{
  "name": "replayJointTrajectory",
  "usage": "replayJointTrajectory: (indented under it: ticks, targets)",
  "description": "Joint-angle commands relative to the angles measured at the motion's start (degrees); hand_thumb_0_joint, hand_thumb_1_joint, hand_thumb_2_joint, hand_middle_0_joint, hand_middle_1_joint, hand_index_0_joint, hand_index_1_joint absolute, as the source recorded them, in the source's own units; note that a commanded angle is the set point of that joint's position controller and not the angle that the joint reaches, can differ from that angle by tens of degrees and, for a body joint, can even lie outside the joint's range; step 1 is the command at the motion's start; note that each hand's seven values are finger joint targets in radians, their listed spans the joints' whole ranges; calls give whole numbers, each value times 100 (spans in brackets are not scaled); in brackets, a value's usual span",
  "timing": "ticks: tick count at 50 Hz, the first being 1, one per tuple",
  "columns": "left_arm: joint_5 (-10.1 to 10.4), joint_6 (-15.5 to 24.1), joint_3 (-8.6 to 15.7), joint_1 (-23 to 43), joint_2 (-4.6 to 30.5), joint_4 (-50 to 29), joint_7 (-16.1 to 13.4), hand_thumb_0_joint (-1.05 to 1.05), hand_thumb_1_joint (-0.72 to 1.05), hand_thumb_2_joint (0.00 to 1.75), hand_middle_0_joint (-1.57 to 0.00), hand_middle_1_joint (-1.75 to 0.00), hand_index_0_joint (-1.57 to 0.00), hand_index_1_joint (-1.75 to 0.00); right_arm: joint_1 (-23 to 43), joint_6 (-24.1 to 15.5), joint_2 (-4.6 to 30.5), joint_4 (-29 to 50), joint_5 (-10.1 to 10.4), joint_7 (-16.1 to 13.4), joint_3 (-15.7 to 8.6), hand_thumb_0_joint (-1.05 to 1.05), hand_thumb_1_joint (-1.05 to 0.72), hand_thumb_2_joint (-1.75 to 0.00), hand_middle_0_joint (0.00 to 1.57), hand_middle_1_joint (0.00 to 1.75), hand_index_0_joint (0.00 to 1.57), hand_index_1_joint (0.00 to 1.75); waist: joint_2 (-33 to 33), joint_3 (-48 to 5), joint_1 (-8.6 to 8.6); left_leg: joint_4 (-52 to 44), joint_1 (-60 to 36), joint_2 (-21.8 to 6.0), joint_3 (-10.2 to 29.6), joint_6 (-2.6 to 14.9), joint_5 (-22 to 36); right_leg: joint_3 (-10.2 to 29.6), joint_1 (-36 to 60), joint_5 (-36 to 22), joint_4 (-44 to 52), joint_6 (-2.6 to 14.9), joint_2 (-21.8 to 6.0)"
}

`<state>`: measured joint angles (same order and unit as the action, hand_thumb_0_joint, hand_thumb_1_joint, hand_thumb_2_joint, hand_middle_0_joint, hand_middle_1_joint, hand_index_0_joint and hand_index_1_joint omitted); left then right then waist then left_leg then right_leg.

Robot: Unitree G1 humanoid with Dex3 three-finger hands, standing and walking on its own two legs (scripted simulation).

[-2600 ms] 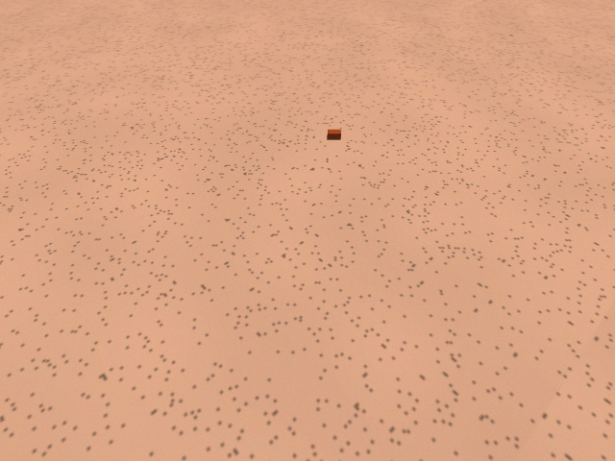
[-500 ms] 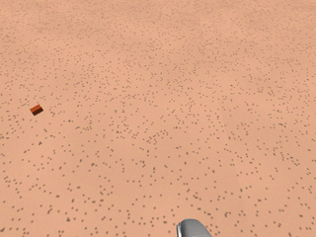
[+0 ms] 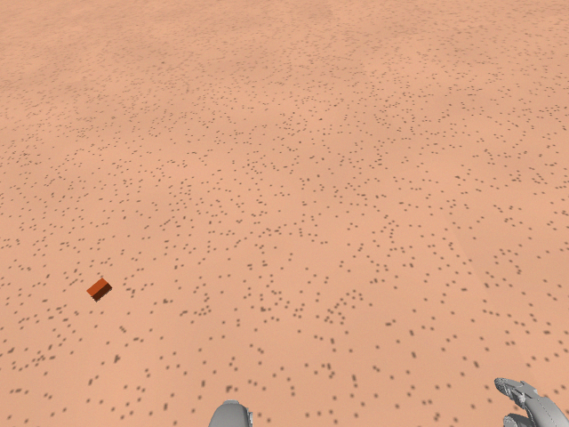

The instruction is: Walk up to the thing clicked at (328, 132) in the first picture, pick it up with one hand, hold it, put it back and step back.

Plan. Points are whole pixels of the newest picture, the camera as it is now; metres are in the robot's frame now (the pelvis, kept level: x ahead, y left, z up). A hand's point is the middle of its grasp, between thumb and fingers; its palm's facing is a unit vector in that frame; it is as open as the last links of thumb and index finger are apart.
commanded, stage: walk up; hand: left
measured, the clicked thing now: (99, 289) +0.79 +0.85 -0.73
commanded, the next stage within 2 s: none
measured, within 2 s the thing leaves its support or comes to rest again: neither
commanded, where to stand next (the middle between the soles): +0.30 +0.94 m, yaw -38 degrees
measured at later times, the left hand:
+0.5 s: hand (24, 352) +0.30 +0.50 -0.11, palm faces -0.25 -0.76 -0.60, open 7.4 cm
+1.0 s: hand out of the picture +0.38 +0.75 -0.14, palm faces -0.33 -0.72 -0.61, open 7.4 cm
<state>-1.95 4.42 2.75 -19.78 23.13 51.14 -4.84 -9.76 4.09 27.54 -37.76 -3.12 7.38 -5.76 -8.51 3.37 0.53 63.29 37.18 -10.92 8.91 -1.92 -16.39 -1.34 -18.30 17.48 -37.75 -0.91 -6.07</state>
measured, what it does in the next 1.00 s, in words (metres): steps to the left, turning right: left foot, then right foot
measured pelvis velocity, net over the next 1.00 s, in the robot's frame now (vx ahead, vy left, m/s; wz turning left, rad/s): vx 0.20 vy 0.47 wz -0.37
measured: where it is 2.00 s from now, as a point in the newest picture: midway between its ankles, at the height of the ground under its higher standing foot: outside the picture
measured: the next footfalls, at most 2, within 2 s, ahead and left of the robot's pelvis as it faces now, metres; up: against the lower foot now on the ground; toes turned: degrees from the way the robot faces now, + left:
left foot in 0.08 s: +0.15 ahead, +0.27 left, +0.00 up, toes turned -1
right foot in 0.46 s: +0.24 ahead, +0.11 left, +0.00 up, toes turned -19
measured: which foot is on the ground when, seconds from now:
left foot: up 0.00-0.06, down 0.08-0.46, up 0.48-0.84, down 0.86-1.00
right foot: down 0.00-0.12, up 0.14-0.44, down 0.46-0.88, up 0.90-1.00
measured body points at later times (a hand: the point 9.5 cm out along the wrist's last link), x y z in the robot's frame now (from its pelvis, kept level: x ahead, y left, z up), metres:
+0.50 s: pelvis +0.13 +0.22 -0.01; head +0.17 +0.16 +0.43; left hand +0.31 +0.53 -0.08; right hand +0.09 -0.11 -0.15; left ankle +0.12 +0.29 -0.69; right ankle +0.20 +0.12 -0.72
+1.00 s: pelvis +0.20 +0.47 -0.02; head +0.24 +0.44 +0.42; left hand +0.40 +0.79 -0.10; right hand +0.14 +0.12 -0.12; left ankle +0.25 +0.56 -0.71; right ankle +0.20 +0.27 -0.65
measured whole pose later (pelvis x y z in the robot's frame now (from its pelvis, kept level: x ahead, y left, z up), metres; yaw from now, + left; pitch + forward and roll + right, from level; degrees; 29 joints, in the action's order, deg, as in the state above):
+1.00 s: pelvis +0.20 +0.47 -0.02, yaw -21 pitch -1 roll -2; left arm -1.1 1.2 5.0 -16.8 28.0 51.0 -7.2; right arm -15.6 4.4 25.9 -39.9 -5.1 3.5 -6.1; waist -3.4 6.2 3.1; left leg 54.7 25.9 -3.0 -2.1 1.0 -28.4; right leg 6.4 -39.7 28.7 -70.7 2.4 0.0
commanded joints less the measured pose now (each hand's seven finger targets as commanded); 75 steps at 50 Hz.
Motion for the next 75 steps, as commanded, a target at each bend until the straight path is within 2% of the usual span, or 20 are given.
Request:
replayJointTrajectory:
  ticks: [1, 5, 6, 8, 11, 18, 21, 23, 26, 32, 40, 42, 45, 46, 52, 59, 62, 64, 69, 75]
  targets:
    - [-67, 199, 750, 324, 2469, -488, -147, 0, 90, 90, -20, -30, -20, -30, -73, -36, 836, 345, 14, 53, -398, 0, -90, -90, 20, 30, 20, 30, 1813, -141, 222, -1215, -1469, 230, -926, 83, 459, 485, -1396, 517, 1365, 986, -391]
    - [-100, 26, 583, 591, 1919, -497, -184, 0, 90, 90, -20, -30, -20, -30, -1676, -121, 1137, -221, -123, -125, -656, 0, -90, -90, 20, 30, 20, 30, 327, -931, 1289, -2648, -3727, 748, -983, 238, -871, -2, -2467, 732, -1674, 574, 54]
    - [-73, -25, 354, 419, 1153, -506, -210, 0, 90, 90, -20, -30, -20, -30, -1842, -198, 1567, -196, -216, -208, -722, 0, -90, -90, 20, 30, 20, 30, -1372, -502, 1338, -4060, -3354, -330, 636, 177, -1917, -154, -3358, 1915, -3324, 402, 996]
    - [54, 15, 297, 86, 1286, -395, -395, 0, 90, 90, -20, -30, -20, -30, -598, -285, 2249, 89, -20, -381, -813, 0, -90, -90, 20, 30, 20, 30, -1959, -464, 583, -5031, -2878, -1324, 2748, 922, -1601, 559, -3616, 1530, -4425, 617, 525]
    - [325, -4, 478, -70, 1822, 95, -268, 0, 90, 90, -20, -30, -20, -30, -156, -307, 1327, 189, -103, -468, -498, 0, -90, -90, 20, 30, 20, 30, -948, -114, 369, -4031, -2424, -446, 481, 629, -93, 487, -2971, 440, -3453, 414, 199]
    - [263, -54, 361, -255, 1381, -89, -170, 0, 90, 90, -20, -30, -20, -30, -248, -280, 872, 336, -184, -495, -348, 0, -90, -90, 20, 30, 20, 30, -346, -549, 364, -3239, -2875, -585, -445, 1410, 3134, -355, -1573, 252, -1360, 276, 211]
    - [272, -45, 541, -1532, 1479, 152, -245, 0, 90, 90, -20, -30, -20, -30, 421, -166, 814, 710, -93, -422, -346, 0, -90, -90, 20, 30, 20, 30, 341, -1025, -490, -1565, -1463, 148, -1345, 761, 3063, -311, 1148, -1633, 592, 524, 374]
    - [106, -57, 821, -1784, 2159, -49, -369, 0, 90, 90, -20, -30, -20, -30, -326, -139, 382, 697, -21, -391, -191, 0, -90, -90, 20, 30, 20, 30, 2132, -1197, -535, 239, 1055, 945, -1068, 126, -1529, 2256, 3045, -1548, 1003, 1110, -1149]
    - [173, -66, 710, -294, 2109, -795, -417, 0, 90, 90, -20, -30, -20, -30, -686, 105, 1130, 475, -121, -525, -454, 0, -90, -90, 20, 30, 20, 30, 895, -676, -58, 1977, 793, 563, 55, -108, -1571, 3874, 876, 643, 1758, 2140, -2269]
    - [7, 13, 760, 205, 2065, -917, -241, 0, 90, 90, -20, -30, -20, -30, -792, 151, 1022, 206, -154, -245, -417, 0, -90, -90, 20, 30, 20, 30, 1497, -113, 205, 1249, -177, 527, -311, 170, -476, 1548, -1004, 1412, 1390, 1147, -707]
    - [-133, -8, 915, 30, 2535, -960, -174, 0, 90, 90, -20, -30, -20, -30, -391, 134, 1003, 423, -106, -158, -468, 0, -90, -90, 20, 30, 20, 30, 2159, -252, -87, -545, -921, 563, -855, 296, -1336, 1769, -1386, 1371, 938, 1238, -673]
    - [-93, -39, 848, 499, 2469, -1025, -177, 0, 90, 90, -20, -30, -20, -30, -1214, 62, 1026, 189, -97, -210, -556, 0, -90, -90, 20, 30, 20, 30, 1901, -607, 444, -1776, -1955, 678, -1021, 425, -965, 1586, -1713, 944, 312, 1046, -670]
    - [57, -115, 437, 410, 1266, -1072, -370, 0, 90, 90, -20, -30, -20, -30, -1215, -139, 1993, 267, -261, -430, -728, 0, -90, -90, 20, 30, 20, 30, -1565, -88, 695, -4395, -2127, -726, 2034, 690, -848, 465, -3846, 2030, -3662, 307, 1438]
    - [25, -84, 415, 573, 1540, -990, -475, 0, 90, 90, -20, -30, -20, -30, -643, -142, 2238, 352, -134, -483, -752, 0, -90, -90, 20, 30, 20, 30, -1560, 70, 528, -4738, -1581, -1170, 2953, 1224, -1239, 760, -3546, 1797, -3925, 495, 890]
    - [308, -141, 440, -272, 1547, -378, -239, 0, 90, 90, -20, -30, -20, -30, -456, -198, 1079, 507, -151, -571, -489, 0, -90, -90, 20, 30, 20, 30, -528, -326, 295, -3028, -2790, -90, 197, 953, 2723, 161, -2410, 831, -2913, 254, 689]
    - [275, -129, 458, -1250, 1390, -446, -283, 0, 90, 90, -20, -30, -20, -30, -157, 17, 764, 958, -172, -531, -370, 0, -90, -90, 20, 30, 20, 30, 51, -715, -254, -1930, -1776, 211, -675, 547, 2863, -162, 467, -860, 450, 479, 472]
    - [66, -138, 653, -1083, 1933, -819, -380, 0, 90, 90, -20, -30, -20, -30, -1087, 56, 591, 854, -65, -521, -292, 0, -90, -90, 20, 30, 20, 30, 1345, -1202, -162, 1089, 786, 848, -277, -307, -1911, 3433, 2311, -1305, 910, 1825, -2007]
    - [140, -63, 707, -45, 2121, -1134, -482, 0, 90, 90, -20, -30, -20, -30, -856, 142, 1169, 854, -174, -662, -534, 0, -90, -90, 20, 30, 20, 30, 1038, -738, 7, 2506, 785, 405, 504, -275, -1829, 4338, 856, -837, 1436, 2620, -2829]
    - [35, -5, 663, 455, 1989, -1113, -329, 0, 90, 90, -20, -30, -20, -30, -703, 173, 932, 649, -101, -353, -475, 0, -90, -90, 20, 30, 20, 30, 1237, -42, 221, 1957, -477, 671, -126, 226, -578, 1551, -1287, 355, 943, 1399, -858]
    - [-157, -98, 835, 252, 2424, -998, -197, 0, 90, 90, -20, -30, -20, -30, -558, 202, 843, 591, 1, -302, -448, 0, -90, -90, 20, 30, 20, 30, 2366, -207, -107, -546, -925, 563, -889, 206, -1462, 1336, -1045, 966, 751, 1153, -507]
